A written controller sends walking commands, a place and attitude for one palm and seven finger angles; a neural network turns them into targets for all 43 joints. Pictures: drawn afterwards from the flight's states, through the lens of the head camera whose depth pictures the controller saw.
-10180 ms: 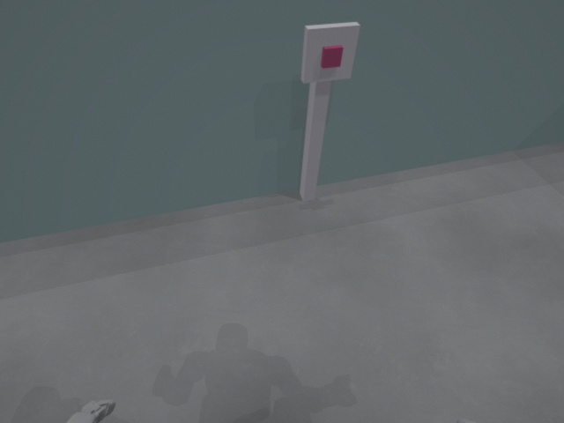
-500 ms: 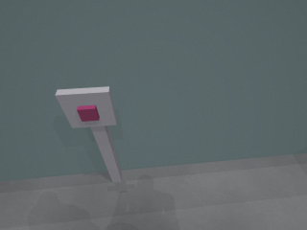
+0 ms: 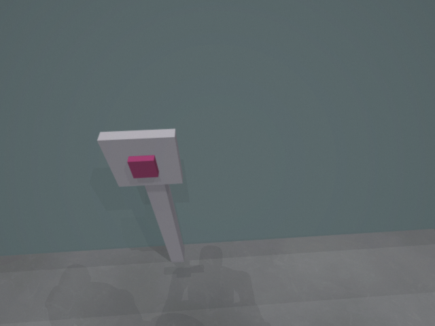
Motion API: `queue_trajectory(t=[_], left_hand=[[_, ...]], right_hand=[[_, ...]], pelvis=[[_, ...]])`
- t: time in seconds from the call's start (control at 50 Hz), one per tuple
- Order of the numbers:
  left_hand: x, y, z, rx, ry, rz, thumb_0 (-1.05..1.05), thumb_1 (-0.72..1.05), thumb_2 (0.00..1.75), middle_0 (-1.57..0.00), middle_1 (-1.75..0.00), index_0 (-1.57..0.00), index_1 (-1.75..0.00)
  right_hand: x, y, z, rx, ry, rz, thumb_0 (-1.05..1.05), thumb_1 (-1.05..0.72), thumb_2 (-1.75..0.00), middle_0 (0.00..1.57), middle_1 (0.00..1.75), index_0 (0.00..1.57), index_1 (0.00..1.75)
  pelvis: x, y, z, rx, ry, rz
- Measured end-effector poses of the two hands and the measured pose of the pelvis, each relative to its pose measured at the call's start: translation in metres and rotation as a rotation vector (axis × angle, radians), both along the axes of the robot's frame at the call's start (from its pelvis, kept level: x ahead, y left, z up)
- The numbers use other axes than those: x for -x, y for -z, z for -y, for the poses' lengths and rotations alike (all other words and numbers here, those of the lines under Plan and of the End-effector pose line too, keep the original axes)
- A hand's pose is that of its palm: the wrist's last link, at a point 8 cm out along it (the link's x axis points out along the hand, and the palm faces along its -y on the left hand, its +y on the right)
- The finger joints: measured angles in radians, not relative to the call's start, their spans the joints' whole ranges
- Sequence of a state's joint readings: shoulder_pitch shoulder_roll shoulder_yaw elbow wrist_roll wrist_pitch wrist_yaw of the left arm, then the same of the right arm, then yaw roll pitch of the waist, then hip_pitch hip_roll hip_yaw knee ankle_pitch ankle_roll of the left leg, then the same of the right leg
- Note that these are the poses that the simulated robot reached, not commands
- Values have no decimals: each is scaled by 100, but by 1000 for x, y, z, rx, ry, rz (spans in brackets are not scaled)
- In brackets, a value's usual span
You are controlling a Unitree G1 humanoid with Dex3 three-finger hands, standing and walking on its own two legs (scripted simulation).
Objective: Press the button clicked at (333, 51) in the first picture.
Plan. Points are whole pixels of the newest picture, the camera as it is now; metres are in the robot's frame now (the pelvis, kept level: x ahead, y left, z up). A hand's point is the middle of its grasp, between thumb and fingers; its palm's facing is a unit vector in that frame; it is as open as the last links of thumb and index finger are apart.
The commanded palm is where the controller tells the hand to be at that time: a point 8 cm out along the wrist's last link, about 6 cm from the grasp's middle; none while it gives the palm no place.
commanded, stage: raise the hand and make a fist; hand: left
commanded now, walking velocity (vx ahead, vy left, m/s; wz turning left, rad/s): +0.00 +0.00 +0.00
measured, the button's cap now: (144, 165) +0.49 +0.23 -0.03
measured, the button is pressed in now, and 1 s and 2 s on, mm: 0 0 0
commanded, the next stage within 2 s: none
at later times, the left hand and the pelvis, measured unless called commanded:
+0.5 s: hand (160, 311) +0.17 +0.13 -0.08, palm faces +0.14 -0.99 +0.00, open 5.3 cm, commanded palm +0.13 +0.20 -0.06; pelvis +0.01 -0.04 -0.08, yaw +0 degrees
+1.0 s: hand (138, 294) +0.19 +0.16 -0.05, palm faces +0.25 -0.96 -0.10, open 3.1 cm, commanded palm +0.15 +0.21 -0.05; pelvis -0.01 -0.05 -0.09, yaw -1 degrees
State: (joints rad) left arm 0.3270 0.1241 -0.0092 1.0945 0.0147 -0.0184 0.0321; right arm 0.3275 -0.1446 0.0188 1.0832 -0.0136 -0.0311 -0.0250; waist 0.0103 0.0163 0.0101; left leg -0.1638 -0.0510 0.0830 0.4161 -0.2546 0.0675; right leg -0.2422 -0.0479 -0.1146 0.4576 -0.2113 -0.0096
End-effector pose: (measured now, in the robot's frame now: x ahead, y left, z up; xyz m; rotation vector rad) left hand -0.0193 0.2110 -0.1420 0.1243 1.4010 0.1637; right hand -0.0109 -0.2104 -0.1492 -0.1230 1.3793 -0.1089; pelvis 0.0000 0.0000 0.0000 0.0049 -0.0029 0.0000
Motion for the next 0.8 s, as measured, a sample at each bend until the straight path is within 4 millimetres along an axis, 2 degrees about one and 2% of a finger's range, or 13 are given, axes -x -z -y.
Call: queue_trajectory(t=[0.08,0.1,0.16,0.22,0.28,0.34,0.4,0.46,0.54,0.6,0.66,0.72,0.8], left_hand=[[3,4,8,21,0,-35,1,91,90,-20,-30,-20,-30],[-7,1,8,21,-40,1,1,91,90,-20,-30,-20,-30],[-58,-32,-18,-112,-79,288,6,97,90,-22,-32,-22,-31],[-126,-79,-25,-168,-86,617,6,98,90,-25,-36,-25,-35],[-192,-126,-11,-148,-36,971,5,96,90,-30,-42,-30,-41],[-225,-145,16,-20,-12,1261,3,94,90,-36,-49,-36,-48],[-218,-131,37,104,17,1403,2,93,90,-44,-57,-44,-56],[-186,-93,41,98,42,1309,1,91,90,-52,-65,-52,-65],[-135,-55,24,-30,-22,1111,1,90,90,-63,-77,-63,-76],[-120,-62,5,-170,-89,1161,2,90,90,-71,-86,-71,-85],[-133,-88,1,-220,-80,1332,2,90,90,-79,-95,-79,-94],[-166,-104,14,-139,44,1477,2,90,90,-87,-104,-87,-103],[-202,-85,33,73,208,1365,1,90,90,-98,-116,-98,-115]], right_hand=[[-12,-3,7,21,-4,0,1,-92,-90,20,30,20,30],[-17,-5,11,36,-1,23,1,-93,-90,20,30,20,30],[-47,-17,27,88,3,222,2,-93,-90,21,30,20,30],[-88,-24,42,111,-5,408,2,-93,-90,21,30,20,30],[-134,-33,54,125,-41,581,2,-92,-90,20,30,20,30],[-177,-44,63,134,-65,710,1,-92,-90,20,30,20,30],[-213,-54,69,140,-118,790,1,-92,-90,20,30,20,30],[-245,-52,73,145,-181,835,1,-91,-90,20,30,20,30],[-276,-33,68,125,-245,857,1,-91,-90,20,30,20,30],[-283,-8,57,90,-269,838,1,-91,-90,20,30,20,30],[-274,19,45,41,-282,790,1,-91,-90,20,30,20,30],[-252,41,39,-3,-257,732,1,-91,-90,20,30,20,30],[-211,57,45,-20,-143,630,1,-91,-90,21,30,20,30]], pelvis=[[-7,0,1,5,2,-2],[-8,1,2,7,3,-5],[-14,4,5,-11,11,-16],[-18,9,6,-10,-11,-32],[-19,16,7,-1,-19,-78],[-19,30,16,-8,2,-150],[-18,47,28,-14,16,-203],[-15,65,38,-14,12,-242],[-12,86,48,-7,-7,-294],[-9,98,54,8,-28,-330],[-6,106,58,28,-51,-345],[-1,111,60,35,-56,-358],[4,109,63,18,-42,-357]])
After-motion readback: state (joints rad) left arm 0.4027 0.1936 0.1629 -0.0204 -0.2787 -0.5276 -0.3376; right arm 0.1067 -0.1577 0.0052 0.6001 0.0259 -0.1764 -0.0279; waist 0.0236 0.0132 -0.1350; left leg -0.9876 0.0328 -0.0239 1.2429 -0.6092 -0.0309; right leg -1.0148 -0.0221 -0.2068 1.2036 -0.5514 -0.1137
